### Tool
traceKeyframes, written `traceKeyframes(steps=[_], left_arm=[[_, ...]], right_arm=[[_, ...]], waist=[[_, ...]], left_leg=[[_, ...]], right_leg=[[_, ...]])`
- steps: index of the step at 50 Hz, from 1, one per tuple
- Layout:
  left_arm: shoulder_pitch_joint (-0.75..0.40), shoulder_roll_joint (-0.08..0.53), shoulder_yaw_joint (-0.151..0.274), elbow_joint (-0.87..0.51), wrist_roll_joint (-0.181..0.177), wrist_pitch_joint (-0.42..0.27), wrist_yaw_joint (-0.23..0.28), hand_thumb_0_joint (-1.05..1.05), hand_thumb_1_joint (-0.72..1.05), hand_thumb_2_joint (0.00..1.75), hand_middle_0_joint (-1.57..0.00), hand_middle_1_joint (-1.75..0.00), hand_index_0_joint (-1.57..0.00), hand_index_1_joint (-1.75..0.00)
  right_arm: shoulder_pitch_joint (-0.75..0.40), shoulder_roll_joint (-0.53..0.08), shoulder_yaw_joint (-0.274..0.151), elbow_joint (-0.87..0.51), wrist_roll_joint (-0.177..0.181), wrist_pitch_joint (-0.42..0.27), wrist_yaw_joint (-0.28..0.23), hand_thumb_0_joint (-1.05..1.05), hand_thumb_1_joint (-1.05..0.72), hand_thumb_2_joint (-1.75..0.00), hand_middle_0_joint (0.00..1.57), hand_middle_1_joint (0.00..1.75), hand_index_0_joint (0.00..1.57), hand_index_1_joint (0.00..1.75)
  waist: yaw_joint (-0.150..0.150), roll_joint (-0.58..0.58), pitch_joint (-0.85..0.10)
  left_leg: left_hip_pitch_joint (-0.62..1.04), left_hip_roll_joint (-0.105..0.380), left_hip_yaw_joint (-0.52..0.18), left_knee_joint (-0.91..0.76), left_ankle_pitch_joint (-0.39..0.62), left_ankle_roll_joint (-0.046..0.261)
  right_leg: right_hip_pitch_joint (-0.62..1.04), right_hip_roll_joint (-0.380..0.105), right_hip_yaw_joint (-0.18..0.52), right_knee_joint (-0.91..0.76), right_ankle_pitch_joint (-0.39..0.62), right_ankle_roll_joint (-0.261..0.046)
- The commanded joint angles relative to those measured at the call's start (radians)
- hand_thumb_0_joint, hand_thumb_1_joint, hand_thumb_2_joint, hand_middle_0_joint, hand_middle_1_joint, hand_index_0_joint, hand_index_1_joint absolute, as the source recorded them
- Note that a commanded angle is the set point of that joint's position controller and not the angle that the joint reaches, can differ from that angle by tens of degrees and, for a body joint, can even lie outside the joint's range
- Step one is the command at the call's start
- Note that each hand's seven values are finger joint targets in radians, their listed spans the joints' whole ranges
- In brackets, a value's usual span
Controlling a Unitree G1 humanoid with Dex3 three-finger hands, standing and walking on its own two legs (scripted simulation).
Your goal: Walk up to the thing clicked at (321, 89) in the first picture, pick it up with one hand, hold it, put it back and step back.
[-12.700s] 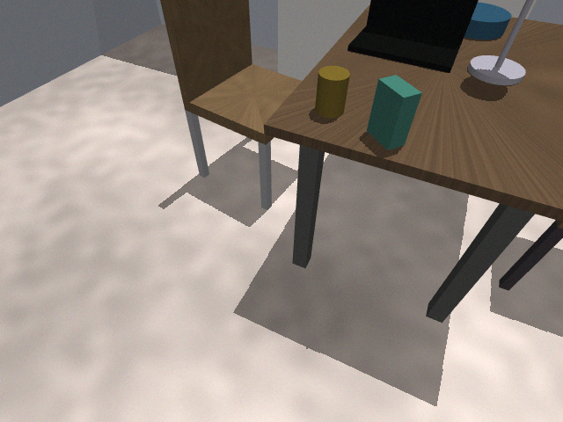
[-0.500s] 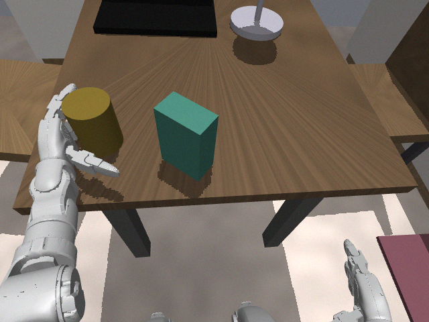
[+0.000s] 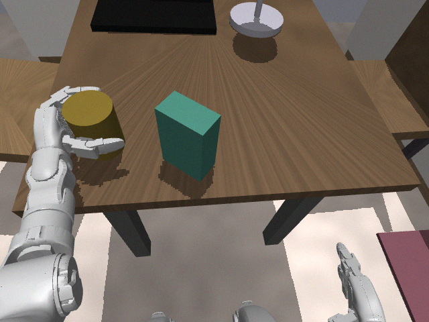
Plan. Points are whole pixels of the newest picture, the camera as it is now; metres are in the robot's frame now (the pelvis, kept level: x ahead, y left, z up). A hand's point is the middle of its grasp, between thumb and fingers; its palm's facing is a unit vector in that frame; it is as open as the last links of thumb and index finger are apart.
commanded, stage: close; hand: left
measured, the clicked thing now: (97, 127) +0.48 +0.18 +0.07
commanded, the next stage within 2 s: settle in 0.06 s
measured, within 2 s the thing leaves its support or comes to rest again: leaves its support in 0.62 s
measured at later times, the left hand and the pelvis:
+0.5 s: hand (92, 131) +0.46 +0.18 +0.08, palm faces +0.09 -1.00 -0.01, open 10.9 cm; pelvis +0.01 +0.00 +0.01, yaw +0 degrees
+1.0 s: hand (82, 119) +0.45 +0.19 +0.12, palm faces +0.10 -0.99 -0.02, open 11.0 cm; pelvis +0.00 +0.00 +0.02, yaw +0 degrees
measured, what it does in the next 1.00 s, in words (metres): stands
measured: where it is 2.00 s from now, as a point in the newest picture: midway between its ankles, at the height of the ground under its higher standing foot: outside the picture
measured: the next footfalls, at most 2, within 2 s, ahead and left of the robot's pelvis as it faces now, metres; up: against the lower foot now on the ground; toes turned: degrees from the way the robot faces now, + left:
none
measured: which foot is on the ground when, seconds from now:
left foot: down 0.00-1.00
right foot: down 0.00-1.00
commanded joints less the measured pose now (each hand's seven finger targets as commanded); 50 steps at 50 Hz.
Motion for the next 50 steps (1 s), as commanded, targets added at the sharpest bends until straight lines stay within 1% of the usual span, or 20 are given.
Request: traceKeyframes(steps=[1,3,5,7,10,12,14,17,19,22,27,28,30,32,35,39,41,43,46,50], left_arm=[[-0.335,0.173,0.025,-0.149,-0.006,-0.048,-0.016,0.0,-0.1,0.84,-1.16,-1.05,-1.16,-1.06],[-0.391,0.142,0.0,-0.225,-0.005,-0.063,-0.019,0.0,-0.03,0.94,-1.22,-1.13,-1.22,-1.14],[-0.337,0.164,0.031,-0.209,-0.015,-0.058,-0.018,0.0,-0.01,1.02,-1.28,-1.22,-1.28,-1.23],[-0.355,0.149,0.02,-0.245,-0.02,-0.059,-0.017,0.0,0.01,1.1,-1.32,-1.28,-1.32,-1.29],[-0.299,0.144,0.018,-0.226,-0.018,-0.055,-0.03,0.0,0.13,1.19,-1.26,-1.29,-1.25,-1.31],[-0.383,0.191,0.017,-0.299,-0.009,-0.055,-0.03,0.0,0.18,1.22,-1.26,-1.3,-1.25,-1.33],[-0.391,0.168,0.0,-0.313,-0.01,-0.048,-0.035,0.0,0.11,1.23,-1.28,-1.33,-1.28,-1.36],[-0.368,0.207,0.044,-0.298,-0.03,-0.038,-0.027,0.0,0.05,1.25,-1.31,-1.37,-1.3,-1.4],[-0.482,0.221,0.028,-0.44,-0.031,-0.047,-0.022,0.0,0.01,1.25,-1.3,-1.37,-1.29,-1.4],[-0.431,0.202,0.016,-0.399,-0.033,-0.025,-0.013,0.0,-0.02,1.26,-1.3,-1.39,-1.3,-1.42],[-0.515,0.239,0.019,-0.546,-0.043,-0.018,-0.012,0.0,0.0,1.28,-1.29,-1.39,-1.28,-1.42],[-0.487,0.28,0.046,-0.521,-0.04,-0.007,-0.002,0.0,-0.05,1.28,-1.29,-1.39,-1.28,-1.43],[-0.481,0.221,0.023,-0.515,-0.052,0.007,-0.001,0.0,-0.09,1.29,-1.26,-1.39,-1.25,-1.42],[-0.485,0.227,0.026,-0.504,-0.059,0.023,0.005,0.0,-0.07,1.29,-1.25,-1.39,-1.25,-1.42],[-0.544,0.259,0.032,-0.594,-0.048,0.022,0.021,0.0,-0.09,1.3,-1.26,-1.4,-1.25,-1.43],[-0.455,0.228,0.016,-0.444,-0.051,0.051,0.007,0.0,-0.06,1.32,-1.26,-1.42,-1.26,-1.45],[-0.555,0.243,0.014,-0.538,-0.054,0.042,0.003,0.0,-0.06,1.33,-1.28,-1.43,-1.28,-1.46],[-0.483,0.228,0.013,-0.432,-0.057,0.06,-0.004,0.0,-0.09,1.33,-1.28,-1.44,-1.28,-1.46],[-0.54,0.258,0.024,-0.473,-0.056,0.052,-0.007,0.0,-0.01,1.34,-1.28,-1.43,-1.28,-1.46],[-0.516,0.229,0.005,-0.426,-0.063,0.058,-0.018,0.0,-0.05,1.35,-1.29,-1.45,-1.29,-1.47]], right_arm=[[0.007,-0.178,-0.115,-0.142,0.0,-0.04,-0.015,0.0,0.5,-0.06,0.05,0.05,0.05,0.05],[-0.011,-0.128,-0.065,-0.171,0.0,-0.039,-0.007,0.0,0.51,-0.05,0.05,0.05,0.05,0.05],[0.015,-0.155,-0.097,-0.161,0.005,-0.033,-0.013,0.0,0.51,-0.05,0.05,0.05,0.05,0.05],[0.013,-0.131,-0.066,-0.16,0.007,-0.031,-0.007,0.0,0.51,-0.06,0.05,0.05,0.05,0.05],[0.02,-0.142,-0.08,-0.155,0.007,-0.026,-0.007,0.0,0.51,-0.06,0.05,0.05,0.05,0.05],[-0.006,-0.156,-0.096,-0.15,0.008,-0.023,-0.009,0.0,0.51,-0.06,0.05,0.05,0.05,0.05],[-0.016,-0.119,-0.058,-0.155,0.011,-0.023,-0.007,0.0,0.51,-0.06,0.05,0.05,0.05,0.05],[-0.005,-0.174,-0.109,-0.124,0.014,-0.013,-0.02,0.0,0.51,-0.06,0.05,0.05,0.05,0.05],[-0.027,-0.136,-0.072,-0.155,0.014,-0.017,-0.019,0.0,0.51,-0.06,0.05,0.05,0.05,0.05],[-0.026,-0.138,-0.073,-0.147,0.021,-0.011,-0.03,0.0,0.5,-0.06,0.05,0.05,0.05,0.05],[-0.05,-0.137,-0.069,-0.134,0.023,-0.019,-0.042,0.0,0.51,-0.06,0.05,0.05,0.05,0.05],[-0.038,-0.152,-0.081,-0.112,0.022,-0.018,-0.047,0.0,0.5,-0.07,0.05,0.05,0.05,0.05],[-0.025,-0.128,-0.067,-0.06,0.023,-0.016,-0.049,0.0,0.51,-0.06,0.05,0.05,0.05,0.05],[-0.047,-0.161,-0.094,-0.044,0.023,-0.024,-0.058,0.0,0.52,-0.06,0.05,0.05,0.05,0.05],[-0.068,-0.121,-0.059,-0.059,0.027,-0.031,-0.06,0.0,0.52,-0.06,0.05,0.05,0.05,0.05],[-0.081,-0.153,-0.085,-0.002,0.033,-0.035,-0.07,0.0,0.52,-0.06,0.05,0.05,0.05,0.05],[-0.094,-0.135,-0.068,-0.018,0.034,-0.042,-0.069,0.0,0.52,-0.06,0.05,0.05,0.05,0.05],[-0.086,-0.135,-0.076,0.036,0.038,-0.042,-0.069,0.0,0.53,-0.06,0.05,0.05,0.05,0.05],[-0.108,-0.171,-0.102,0.032,0.038,-0.048,-0.075,0.0,0.54,-0.06,0.05,0.05,0.05,0.05],[-0.104,-0.136,-0.071,0.046,0.045,-0.055,-0.073,0.0,0.53,-0.06,0.05,0.05,0.05,0.05]], waist=[[-0.008,0.052,-0.387],[-0.006,0.07,-0.434],[0.009,0.063,-0.421],[0.012,0.063,-0.43],[0.011,0.049,-0.445],[0.012,0.113,-0.472],[0.02,0.111,-0.471],[0.022,0.082,-0.462],[0.031,0.131,-0.51],[0.025,0.086,-0.5],[0.035,0.144,-0.534],[0.037,0.135,-0.537],[0.03,0.109,-0.477],[0.023,0.107,-0.474],[0.036,0.142,-0.506],[0.03,0.072,-0.438],[0.031,0.119,-0.495],[0.037,0.084,-0.433],[0.036,0.085,-0.434],[0.037,0.084,-0.43]], left_leg=[[0.275,-0.01,-0.024,-0.105,0.385,0.003],[0.285,-0.017,-0.017,-0.105,0.363,0.006],[0.295,-0.019,-0.013,-0.113,0.363,0.003],[0.299,-0.017,-0.017,-0.109,0.387,0.003],[0.301,-0.015,-0.017,-0.095,0.452,0.006],[0.339,-0.013,-0.021,-0.095,0.479,-0.003],[0.352,-0.012,-0.018,-0.101,0.471,-0.002],[0.332,-0.017,-0.014,-0.115,0.423,0.003],[0.395,-0.014,-0.017,-0.123,0.443,-0.004],[0.387,-0.018,-0.013,-0.125,0.444,0.005],[0.462,-0.013,-0.019,-0.125,0.53,-0.002],[0.457,-0.017,-0.015,-0.125,0.52,0.001],[0.421,-0.022,-0.009,-0.144,0.469,0.004],[0.429,-0.021,-0.01,-0.15,0.45,0.006],[0.465,-0.023,-0.008,-0.156,0.462,0.002],[0.434,-0.022,-0.011,-0.182,0.427,0.007],[0.463,-0.024,-0.007,-0.181,0.432,0.004],[0.437,-0.026,-0.005,-0.195,0.414,0.005],[0.461,-0.024,-0.005,-0.207,0.417,0.002],[0.473,-0.023,-0.009,-0.211,0.433,0.002]], right_leg=[[0.151,0.035,-0.032,-0.078,0.321,-0.049],[0.182,0.031,-0.024,-0.08,0.324,-0.047],[0.19,0.031,-0.028,-0.08,0.32,-0.047],[0.194,0.032,-0.027,-0.077,0.337,-0.047],[0.208,0.03,-0.026,-0.07,0.392,-0.045],[0.199,0.027,-0.024,-0.066,0.392,-0.048],[0.209,0.029,-0.024,-0.073,0.385,-0.048],[0.235,0.027,-0.019,-0.083,0.372,-0.046],[0.239,0.029,-0.024,-0.085,0.361,-0.047],[0.271,0.028,-0.018,-0.098,0.396,-0.039],[0.271,0.024,-0.02,-0.095,0.423,-0.043],[0.295,0.023,-0.016,-0.101,0.441,-0.04],[0.297,0.021,-0.013,-0.116,0.43,-0.039],[0.292,0.02,-0.013,-0.126,0.414,-0.037],[0.307,0.02,-0.016,-0.134,0.411,-0.039],[0.313,0.02,-0.016,-0.153,0.393,-0.038],[0.325,0.018,-0.017,-0.159,0.392,-0.038],[0.325,0.017,-0.018,-0.172,0.387,-0.036],[0.319,0.019,-0.022,-0.177,0.378,-0.038],[0.325,0.019,-0.024,-0.184,0.382,-0.039]])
